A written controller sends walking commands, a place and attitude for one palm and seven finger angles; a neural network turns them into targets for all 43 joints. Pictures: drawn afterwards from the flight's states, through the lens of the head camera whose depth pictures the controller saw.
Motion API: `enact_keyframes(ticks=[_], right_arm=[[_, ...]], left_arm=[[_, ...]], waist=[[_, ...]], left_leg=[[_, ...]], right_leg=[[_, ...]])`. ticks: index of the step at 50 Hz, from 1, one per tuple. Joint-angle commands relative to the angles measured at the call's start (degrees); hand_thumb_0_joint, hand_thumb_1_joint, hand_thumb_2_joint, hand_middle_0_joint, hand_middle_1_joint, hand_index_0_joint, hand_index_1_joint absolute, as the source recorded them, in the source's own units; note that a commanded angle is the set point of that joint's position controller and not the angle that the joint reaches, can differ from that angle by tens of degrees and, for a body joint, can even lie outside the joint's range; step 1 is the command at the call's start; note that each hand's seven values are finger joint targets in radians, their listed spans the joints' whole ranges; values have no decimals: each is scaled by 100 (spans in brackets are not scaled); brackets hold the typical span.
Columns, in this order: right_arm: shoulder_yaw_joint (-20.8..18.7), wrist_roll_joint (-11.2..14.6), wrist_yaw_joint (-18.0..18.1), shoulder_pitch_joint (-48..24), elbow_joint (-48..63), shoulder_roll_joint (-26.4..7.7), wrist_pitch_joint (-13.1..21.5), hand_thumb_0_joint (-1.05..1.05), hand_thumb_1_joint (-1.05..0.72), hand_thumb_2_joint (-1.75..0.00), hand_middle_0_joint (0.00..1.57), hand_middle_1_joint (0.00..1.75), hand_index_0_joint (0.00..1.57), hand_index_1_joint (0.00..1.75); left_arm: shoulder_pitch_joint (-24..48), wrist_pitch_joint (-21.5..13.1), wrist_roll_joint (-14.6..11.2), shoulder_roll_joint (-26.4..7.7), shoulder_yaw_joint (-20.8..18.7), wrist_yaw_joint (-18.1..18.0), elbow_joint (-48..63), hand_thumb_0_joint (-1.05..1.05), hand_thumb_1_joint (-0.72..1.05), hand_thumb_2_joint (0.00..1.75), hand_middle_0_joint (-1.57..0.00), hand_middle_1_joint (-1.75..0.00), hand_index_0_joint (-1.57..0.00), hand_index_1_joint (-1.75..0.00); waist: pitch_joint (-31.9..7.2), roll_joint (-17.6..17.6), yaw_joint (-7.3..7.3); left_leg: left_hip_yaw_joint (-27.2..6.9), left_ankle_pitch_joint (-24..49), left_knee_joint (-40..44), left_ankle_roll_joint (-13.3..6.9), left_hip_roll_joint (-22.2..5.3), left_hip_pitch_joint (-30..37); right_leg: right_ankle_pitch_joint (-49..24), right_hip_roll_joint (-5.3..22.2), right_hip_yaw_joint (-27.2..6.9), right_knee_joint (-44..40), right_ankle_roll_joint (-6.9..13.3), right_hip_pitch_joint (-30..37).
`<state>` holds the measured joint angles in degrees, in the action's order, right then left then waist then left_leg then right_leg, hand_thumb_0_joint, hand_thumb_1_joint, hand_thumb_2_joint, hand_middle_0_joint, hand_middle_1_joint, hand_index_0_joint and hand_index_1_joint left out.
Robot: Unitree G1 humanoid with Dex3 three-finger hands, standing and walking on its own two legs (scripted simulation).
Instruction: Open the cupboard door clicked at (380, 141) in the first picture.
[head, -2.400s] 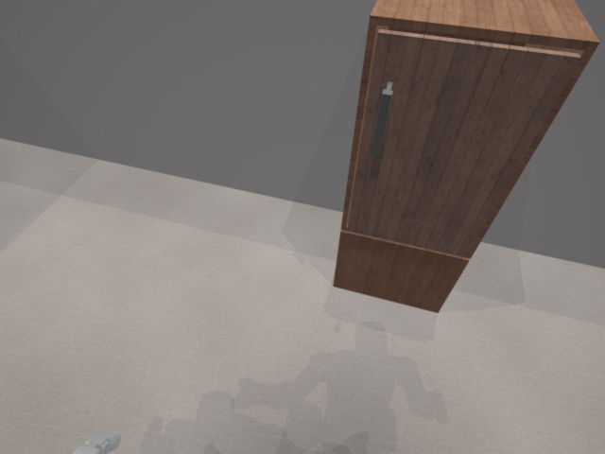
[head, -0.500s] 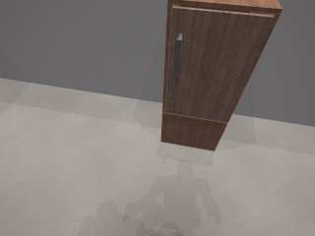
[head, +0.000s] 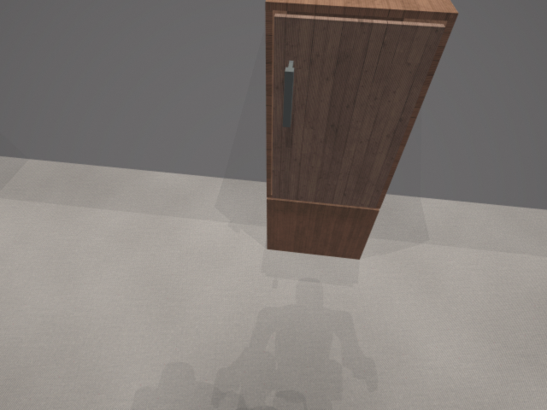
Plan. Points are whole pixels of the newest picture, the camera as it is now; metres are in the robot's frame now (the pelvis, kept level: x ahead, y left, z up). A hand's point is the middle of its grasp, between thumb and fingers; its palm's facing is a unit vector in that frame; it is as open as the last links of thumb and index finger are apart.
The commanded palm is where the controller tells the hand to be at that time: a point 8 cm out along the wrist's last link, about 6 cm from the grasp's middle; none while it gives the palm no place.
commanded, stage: take the last steps up to it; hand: left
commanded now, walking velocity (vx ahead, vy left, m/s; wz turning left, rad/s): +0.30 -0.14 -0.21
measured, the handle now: (288, 94) +0.81 +0.03 +0.03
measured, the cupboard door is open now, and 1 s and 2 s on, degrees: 0 0 0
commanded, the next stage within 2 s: come to a stop and stand still in 0.56 s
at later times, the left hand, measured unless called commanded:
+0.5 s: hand (217, 344) +0.26 +0.13 -0.18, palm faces -0.23 -0.97 -0.11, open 7.4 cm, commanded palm none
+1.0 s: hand (236, 308) +0.34 +0.11 -0.18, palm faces -0.05 -0.98 -0.20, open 7.3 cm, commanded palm none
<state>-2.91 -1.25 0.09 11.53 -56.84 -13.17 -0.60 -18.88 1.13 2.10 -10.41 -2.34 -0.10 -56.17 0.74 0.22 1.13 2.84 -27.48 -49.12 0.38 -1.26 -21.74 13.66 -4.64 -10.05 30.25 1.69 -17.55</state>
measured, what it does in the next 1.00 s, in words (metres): walks ahead: left foot, then right foot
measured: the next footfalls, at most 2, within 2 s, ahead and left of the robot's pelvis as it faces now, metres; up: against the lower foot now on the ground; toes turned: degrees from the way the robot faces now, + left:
left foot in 0.08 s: +0.04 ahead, +0.12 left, +0.00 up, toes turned +2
right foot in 0.56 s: +0.29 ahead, -0.19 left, +0.00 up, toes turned -14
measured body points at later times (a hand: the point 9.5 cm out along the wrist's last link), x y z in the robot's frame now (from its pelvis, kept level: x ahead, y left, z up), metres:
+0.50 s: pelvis +0.14 -0.03 +0.00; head +0.20 +0.00 +0.44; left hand +0.28 +0.18 -0.17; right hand -0.04 -0.20 -0.12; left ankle +0.00 +0.12 -0.73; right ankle +0.24 -0.19 -0.70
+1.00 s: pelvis +0.26 -0.07 +0.00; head +0.29 -0.06 +0.45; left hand +0.34 +0.16 -0.16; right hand +0.31 -0.31 -0.14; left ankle +0.31 +0.01 -0.73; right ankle +0.20 -0.18 -0.68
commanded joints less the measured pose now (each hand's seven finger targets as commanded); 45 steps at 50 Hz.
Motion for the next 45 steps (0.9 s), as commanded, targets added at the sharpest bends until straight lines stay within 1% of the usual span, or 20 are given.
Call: enact_keyframes(ticks=[1, 2, 3, 4, 5, 8, 11, 17, 21, 25, 26, 27, 28, 29, 32, 35, 41, 42, 44, 45], right_arm=[[-49, 48, 114, 555, 299, -262, 274, 0, -90, -90, 20, 30, 20, 30], [-78, 58, 177, 895, 185, -394, 314, 0, -90, -90, 20, 30, 20, 30], [-177, 15, 244, 1219, 104, -857, 343, 0, -90, -90, 20, 30, 20, 30], [-310, -45, 265, 1498, 116, -1428, 350, 0, -90, -90, 20, 30, 20, 30], [-320, -29, 275, 1416, 127, -1488, 363, 0, -90, -90, 20, 30, 20, 30], [-103, -35, 258, 750, 147, -790, 442, 0, -90, -90, 20, 30, 20, 30], [-7, -10, 285, 1077, -11, -533, 532, 0, -90, -90, 20, 30, 20, 30], [71, -43, 326, 2019, -499, -335, 551, 0, -90, -90, 20, 30, 20, 30], [26, -93, 312, 2293, -727, -362, 482, 0, -90, -90, 20, 30, 20, 30], [-89, -27, 280, 2036, -849, -575, 419, 0, -90, -90, 20, 30, 20, 30], [-83, 21, 259, 1998, -846, -503, 415, 0, -90, -90, 20, 30, 20, 30], [-43, 100, 185, 2174, -853, -241, 419, 0, -90, -90, 20, 30, 20, 30], [32, 160, 185, 2270, -686, 175, 464, 0, -90, -90, 20, 30, 20, 30], [27, 185, 215, 1830, -545, 70, 449, 0, -90, -90, 20, 30, 20, 30], [-28, 33, 162, 1295, -441, 208, 264, 0, -90, -90, 20, 30, 20, 30], [88, 7, 166, 1908, -631, 622, 63, 0, -90, -90, 20, 30, 20, 30], [52, 71, 179, 1635, -463, 434, 35, 0, -90, -90, 20, 30, 20, 30], [-9, 54, 183, 1492, -394, 189, 47, 0, -90, -90, 20, 30, 20, 30], [-51, -4, 235, 1003, -162, -336, 85, 0, -90, -90, 20, 30, 20, 30], [-46, -21, 286, 840, -134, -381, 91, 0, -90, -90, 20, 30, 20, 30]], left_arm=[[270, -125, -81, -1087, -296, -15, 393, 0, 90, 90, -20, -30, -20, -30], [314, -103, -102, -971, -281, 12, 430, 0, 90, 90, -20, -30, -20, -30], [238, -96, -123, -657, -230, 78, 488, 0, 90, 90, -20, -30, -20, -30], [428, -114, -108, -481, -241, 139, 711, 0, 90, 90, -20, -30, -20, -30], [785, -111, -14, -807, -330, 164, 839, 0, 90, 90, -20, -30, -20, -30], [495, -68, 52, -628, -371, 305, 405, 0, 90, 90, -20, -30, -20, -30], [279, -14, 39, -387, -298, 332, 216, 0, 90, 90, -20, -30, -20, -30], [1192, -13, 17, -206, -134, 346, 339, 0, 90, 90, -20, -30, -20, -30], [2064, -96, -41, -121, -29, 363, 470, 0, 90, 90, -20, -30, -20, -30], [984, -234, -86, -406, -111, 255, 51, 0, 90, 90, -20, -30, -20, -30], [231, -313, -58, -606, -183, 214, -225, 0, 90, 90, -20, -30, -20, -30], [-525, -403, -20, -1070, -310, 121, -465, 0, 90, 90, -20, -30, -20, -30], [-1135, -469, -55, -1508, -422, 26, -641, 0, 90, 90, -20, -30, -20, -30], [-1115, -449, -146, -1539, -408, -31, -633, 0, 90, 90, -20, -30, -20, -30], [259, -387, -124, -715, -192, -155, -328, 0, 90, 90, -20, -30, -20, -30], [996, -403, -65, -379, -33, -199, -158, 0, 90, 90, -20, -30, -20, -30], [841, -137, -147, -448, -98, -219, 29, 0, 90, 90, -20, -30, -20, -30], [715, -66, -146, -394, -120, -210, 86, 0, 90, 90, -20, -30, -20, -30], [443, 37, -185, -198, -107, -235, 145, 0, 90, 90, -20, -30, -20, -30], [407, 61, -162, -329, -119, -259, 141, 0, 90, 90, -20, -30, -20, -30]], waist=[[-159, -930, -375], [-206, -612, -514], [-213, 523, -647], [55, 1608, -747], [334, 1120, -737], [897, 537, -223], [706, 695, -182], [832, 856, -418], [900, 982, -657], [48, 1145, -119], [-385, 825, 221], [-1026, -32, 515], [-1833, -1230, 548], [-1915, -836, 669], [-307, -148, 48], [-26, -285, -555], [-39, -430, -436], [51, -20, -343], [127, 1679, -193], [90, 1706, -185]], left_leg=[[194, 817, 1826, -28, 146, 1402], [22, 838, 2447, -59, -41, 2292], [-1267, -247, 3211, -300, -1059, 3100], [-3166, -1278, 4078, -783, -2617, 2985], [-3693, -1555, 4318, -1171, -3145, 2365], [-1702, -53, 4149, -715, -2018, 1374], [-639, 1629, 3872, -554, -1560, 1496], [-196, 3924, 3487, -570, -1575, 2308], [111, 4527, 3387, -574, -1561, 2262], [361, 6017, 2177, -405, -1595, 2284], [448, 5556, 1292, -228, -1410, 1752], [540, 3718, -144, -57, -1150, 291], [529, -800, -2281, 107, -206, -1053], [-168, -912, -2963, -41, -330, -1101], [-267, 32, -2656, -32, -879, -1080], [-62, 191, -1058, 96, -755, 67], [243, 2219, 1705, 121, -379, 1094], [-83, 3240, 1939, -16, -639, 1192], [-1488, 5529, 2919, -868, -1969, 823], [-1656, 6210, 3014, -1220, -2143, 800]], right_leg=[[1239, 865, -1237, -1153, 781, -636], [1342, 642, -1001, -636, 579, -1214], [1502, 231, -472, 521, 312, -2213], [1734, 2, 398, 1888, -12, -3039], [1492, 514, 328, 2591, -89, -3113], [197, 741, 593, 3423, -219, -2615], [-364, 720, 812, 3773, -312, -2508], [-493, 867, 1285, 3174, -329, -3061], [-369, 798, 1673, 1274, -161, -2127], [-402, 391, 1930, 80, 168, 3], [-881, 359, 1911, -302, 235, 1330], [-1385, 1344, 938, -173, 584, 3146], [-2935, 3001, -1098, -313, 1230, 4241], [-3278, 3097, -1078, -623, 1450, 3619], [-2041, 2521, 147, -1102, 1181, 1203], [-2567, 2123, 1054, -1277, 886, -344], [-1927, 1672, 1206, -354, 559, -294], [-1435, 1448, 1244, -30, 330, -430], [958, 639, 1738, 1317, -232, -318], [2110, 567, 1355, 2328, -252, -420]])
